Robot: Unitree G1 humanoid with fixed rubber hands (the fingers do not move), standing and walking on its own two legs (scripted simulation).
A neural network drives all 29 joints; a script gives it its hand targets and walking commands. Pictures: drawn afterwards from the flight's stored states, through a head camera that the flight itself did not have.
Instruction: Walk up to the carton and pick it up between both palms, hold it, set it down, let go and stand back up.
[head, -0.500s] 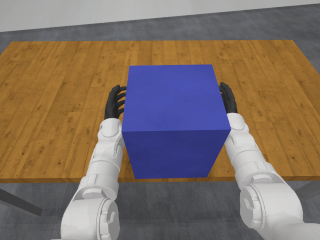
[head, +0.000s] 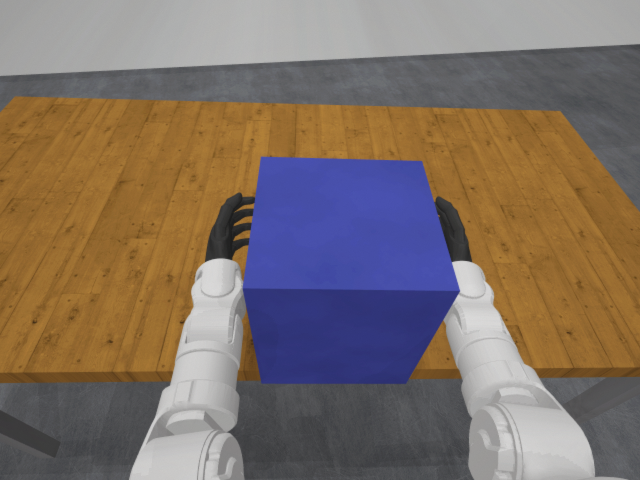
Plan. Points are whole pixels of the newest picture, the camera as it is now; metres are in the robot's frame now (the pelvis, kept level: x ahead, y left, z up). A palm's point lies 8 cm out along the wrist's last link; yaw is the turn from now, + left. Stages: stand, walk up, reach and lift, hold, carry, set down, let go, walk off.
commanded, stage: reach and lift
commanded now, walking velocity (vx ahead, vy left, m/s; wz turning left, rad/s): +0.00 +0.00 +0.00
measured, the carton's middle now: (338, 277) +0.36 -0.02 +0.03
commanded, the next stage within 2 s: none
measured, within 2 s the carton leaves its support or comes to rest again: leaves its support in 0.24 s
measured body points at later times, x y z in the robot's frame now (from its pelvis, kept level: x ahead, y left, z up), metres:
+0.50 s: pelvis -0.02 +0.00 +0.00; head -0.03 +0.03 +0.45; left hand +0.38 +0.13 +0.11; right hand +0.36 -0.18 +0.10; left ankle -0.02 +0.13 -0.75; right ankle +0.02 -0.10 -0.75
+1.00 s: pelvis -0.01 +0.01 +0.00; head -0.03 +0.03 +0.45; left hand +0.39 +0.14 +0.14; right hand +0.38 -0.17 +0.14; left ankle -0.02 +0.13 -0.75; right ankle +0.02 -0.10 -0.75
